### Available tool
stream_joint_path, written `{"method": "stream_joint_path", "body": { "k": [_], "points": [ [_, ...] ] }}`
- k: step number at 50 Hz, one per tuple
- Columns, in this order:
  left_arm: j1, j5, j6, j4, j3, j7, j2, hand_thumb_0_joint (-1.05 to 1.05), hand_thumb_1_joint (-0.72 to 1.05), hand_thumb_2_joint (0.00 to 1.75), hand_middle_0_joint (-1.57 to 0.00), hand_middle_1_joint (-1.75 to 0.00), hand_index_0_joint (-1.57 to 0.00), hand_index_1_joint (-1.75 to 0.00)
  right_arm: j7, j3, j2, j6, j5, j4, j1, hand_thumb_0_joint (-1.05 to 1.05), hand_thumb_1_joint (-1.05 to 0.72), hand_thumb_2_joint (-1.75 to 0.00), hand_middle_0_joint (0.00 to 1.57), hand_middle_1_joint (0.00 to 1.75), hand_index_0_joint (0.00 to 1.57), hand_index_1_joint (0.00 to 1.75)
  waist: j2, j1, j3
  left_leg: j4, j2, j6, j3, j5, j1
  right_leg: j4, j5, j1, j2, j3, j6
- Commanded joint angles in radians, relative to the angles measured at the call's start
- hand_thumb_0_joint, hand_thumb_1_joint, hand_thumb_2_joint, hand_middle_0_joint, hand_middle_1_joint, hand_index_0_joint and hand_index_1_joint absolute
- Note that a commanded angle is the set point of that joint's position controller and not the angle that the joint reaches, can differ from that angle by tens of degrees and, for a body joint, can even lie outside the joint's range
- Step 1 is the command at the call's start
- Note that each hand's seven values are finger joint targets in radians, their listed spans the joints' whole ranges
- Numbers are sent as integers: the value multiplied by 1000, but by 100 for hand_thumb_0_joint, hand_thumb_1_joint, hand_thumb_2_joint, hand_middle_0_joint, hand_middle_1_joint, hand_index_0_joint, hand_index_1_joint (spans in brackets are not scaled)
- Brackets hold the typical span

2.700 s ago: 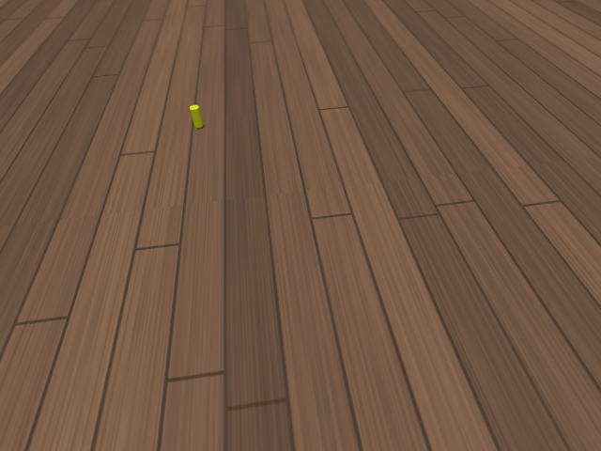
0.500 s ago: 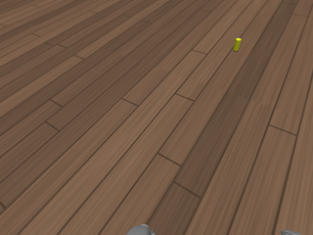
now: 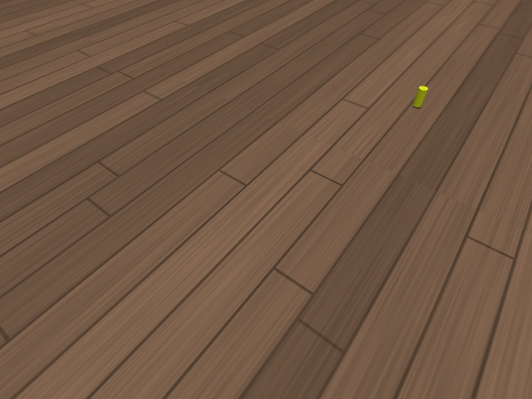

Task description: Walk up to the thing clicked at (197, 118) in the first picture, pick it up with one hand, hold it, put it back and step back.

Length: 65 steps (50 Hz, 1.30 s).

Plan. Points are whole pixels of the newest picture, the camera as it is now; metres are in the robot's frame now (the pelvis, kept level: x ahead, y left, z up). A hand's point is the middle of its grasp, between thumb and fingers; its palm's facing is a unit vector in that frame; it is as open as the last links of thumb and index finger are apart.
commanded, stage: walk up
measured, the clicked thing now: (420, 96) +1.96 -0.95 -0.69
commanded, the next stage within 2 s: stand in 0.28 s
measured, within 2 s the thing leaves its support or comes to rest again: neither
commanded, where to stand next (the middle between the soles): +0.08 -0.03 m, yaw -1 degrees
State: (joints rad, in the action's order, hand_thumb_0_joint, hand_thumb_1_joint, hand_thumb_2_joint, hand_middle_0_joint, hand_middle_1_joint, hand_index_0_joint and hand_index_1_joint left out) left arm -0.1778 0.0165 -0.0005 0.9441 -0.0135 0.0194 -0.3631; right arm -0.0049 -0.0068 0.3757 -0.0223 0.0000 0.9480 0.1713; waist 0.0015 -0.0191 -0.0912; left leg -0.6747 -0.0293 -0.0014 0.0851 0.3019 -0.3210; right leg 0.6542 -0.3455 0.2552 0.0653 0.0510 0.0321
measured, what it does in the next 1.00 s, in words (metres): stands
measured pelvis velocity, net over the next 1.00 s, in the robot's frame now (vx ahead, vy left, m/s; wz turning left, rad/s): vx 0.02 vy -0.02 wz -0.02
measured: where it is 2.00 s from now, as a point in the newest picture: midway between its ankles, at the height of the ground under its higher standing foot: outside the picture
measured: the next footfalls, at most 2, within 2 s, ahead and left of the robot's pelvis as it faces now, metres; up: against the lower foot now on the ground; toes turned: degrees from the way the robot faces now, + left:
none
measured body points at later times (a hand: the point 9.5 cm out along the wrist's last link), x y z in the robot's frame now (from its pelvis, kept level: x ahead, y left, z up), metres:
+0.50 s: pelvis +0.01 -0.02 +0.02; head +0.02 -0.01 +0.47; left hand +0.07 +0.29 -0.11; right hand +0.11 -0.31 -0.11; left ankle +0.04 +0.12 -0.72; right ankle +0.00 -0.15 -0.72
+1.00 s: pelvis +0.02 -0.02 +0.03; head +0.04 -0.01 +0.48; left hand +0.12 +0.29 -0.11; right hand +0.09 -0.32 -0.11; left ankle +0.04 +0.12 -0.72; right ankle +0.00 -0.15 -0.72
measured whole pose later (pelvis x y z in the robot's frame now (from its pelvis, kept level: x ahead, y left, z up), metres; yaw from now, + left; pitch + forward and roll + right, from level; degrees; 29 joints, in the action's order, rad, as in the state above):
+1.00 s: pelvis +0.02 -0.02 +0.03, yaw -1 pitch -2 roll +0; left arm -0.07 0.01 0.02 1.14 -0.01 0.01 -0.36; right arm -0.01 0.01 0.35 -0.01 -0.01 1.15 0.09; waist 0.00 0.00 -0.06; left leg -0.35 0.01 -0.03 0.07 0.17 -0.15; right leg 0.34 -0.21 0.10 0.03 0.05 0.02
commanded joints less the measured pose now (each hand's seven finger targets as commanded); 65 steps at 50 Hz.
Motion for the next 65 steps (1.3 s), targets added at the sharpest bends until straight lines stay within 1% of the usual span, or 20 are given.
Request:
{"method": "stream_joint_path", "body": {
  "k": [1,5,7,13,14,15,20,22,24,30,33,37,42,48,50,54,56,58,61,65],
  "points": [
    [65,-14,22,-41,-59,-16,-236,0,90,90,-20,-30,-20,-30,18,-48,227,-33,0,-32,-46,0,-90,-90,20,30,20,30,9,0,104,193,115,75,162,-182,2,-156,88,-75,49,-82,-90],
    [79,-21,17,-4,-53,-12,-223,0,90,90,-20,-30,-20,-30,18,-40,232,-32,-2,-4,-83,0,-90,-90,20,30,20,30,76,-8,110,247,113,62,161,-139,5,-182,56,-100,45,-65,-84],
    [90,-20,18,14,-52,-11,-226,0,90,90,-20,-30,-20,-30,16,-34,223,-30,-1,6,-90,0,-90,-90,20,30,20,30,52,-6,110,265,111,57,159,-121,5,-215,48,-118,51,-68,-82],
    [131,-15,23,47,-54,-9,-231,0,90,90,-20,-30,-20,-30,15,-30,212,-25,1,39,-103,0,-90,-90,20,30,20,30,16,8,118,254,93,42,120,-180,50,-285,75,-122,80,-85,-82],
    [113,-16,27,81,-38,-9,-214,0,90,90,-20,-30,-20,-30,12,-27,183,-21,-8,60,-112,0,-90,-90,20,30,20,30,23,12,120,291,112,30,112,-164,124,-325,55,-82,84,-121,-78],
    [132,-11,29,82,-38,-11,-219,0,90,90,-20,-30,-20,-30,11,-30,186,-21,-7,59,-123,0,-90,-90,20,30,20,30,28,17,124,291,118,26,115,-201,142,-335,75,-87,79,-111,-74],
    [136,-13,39,122,-35,-14,-226,0,90,90,-20,-30,-20,-30,7,-31,194,-11,-4,94,-127,0,-90,-90,20,30,20,30,0,17,101,332,121,24,96,-186,123,-363,109,-133,77,-112,-58],
    [137,-11,42,132,-31,-16,-225,0,90,90,-20,-30,-20,-30,5,-31,187,-9,-2,98,-138,0,-90,-90,20,30,20,30,-30,17,107,327,120,21,86,-227,147,-382,151,-133,85,-117,-56],
    [138,-14,43,138,-32,-19,-226,0,90,90,-20,-30,-20,-30,6,-30,191,-11,-2,107,-139,0,-90,-90,20,30,20,30,-5,18,125,337,126,21,80,-261,166,-371,199,-153,80,-109,-54],
    [127,-9,38,155,-29,-21,-220,0,90,90,-20,-30,-20,-30,7,-30,193,-7,-2,126,-148,0,-90,-90,20,30,20,30,-11,11,110,365,131,16,76,-218,165,-388,143,-146,76,-106,-50],
    [128,-11,37,155,-29,-23,-218,0,90,90,-20,-30,-20,-30,8,-30,195,-6,-3,132,-142,0,-90,-90,20,30,20,30,2,10,120,369,130,15,70,-233,155,-385,160,-166,75,-101,-50],
    [129,-15,36,156,-32,-24,-219,0,90,90,-20,-30,-20,-30,10,-26,190,-10,-4,141,-127,0,-90,-90,20,30,20,30,7,8,150,372,138,14,65,-309,164,-362,236,-201,76,-95,-52],
    [134,-13,31,156,-31,-23,-216,0,90,90,-20,-30,-20,-30,13,-26,192,-8,-3,143,-130,0,-90,-90,20,30,20,30,6,12,126,374,138,11,62,-301,171,-372,210,-176,72,-94,-52],
    [126,-14,33,153,-33,-25,-212,0,90,90,-20,-30,-20,-30,14,-26,193,-8,-2,144,-121,0,-90,-90,20,30,20,30,0,12,153,361,143,12,57,-361,186,-366,295,-209,77,-89,-47],
    [126,-16,31,153,-32,-24,-207,0,90,90,-20,-30,-20,-30,14,-24,197,-8,-3,146,-127,0,-90,-90,20,30,20,30,9,11,133,368,141,10,57,-353,186,-372,276,-190,70,-88,-46],
    [136,-14,28,148,-33,-21,-206,0,90,90,-20,-30,-20,-30,13,-22,195,-6,-4,145,-127,0,-90,-90,20,30,20,30,20,15,119,383,139,10,58,-270,170,-382,203,-181,71,-95,-47],
    [124,-11,30,147,-34,-23,-209,0,90,90,-20,-30,-20,-30,13,-24,192,-8,-3,140,-131,0,-90,-90,20,30,20,30,2,13,149,369,146,10,56,-357,205,-373,284,-187,75,-90,-49],
    [127,-13,33,144,-35,-24,-211,0,90,90,-20,-30,-20,-30,14,-22,190,-10,-2,141,-125,0,-90,-90,20,30,20,30,-3,16,154,360,146,10,50,-391,219,-367,334,-194,76,-92,-48],
    [130,-16,30,142,-35,-24,-208,0,90,90,-20,-30,-20,-30,15,-21,193,-8,-4,143,-120,0,-90,-90,20,30,20,30,8,18,137,376,143,7,49,-344,195,-377,281,-192,73,-94,-47],
    [127,-13,29,141,-34,-24,-204,0,90,90,-20,-30,-20,-30,15,-22,193,-6,-3,139,-127,0,-90,-90,20,30,20,30,9,18,131,374,143,8,48,-325,197,-384,260,-185,70,-92,-45]
  ]
}}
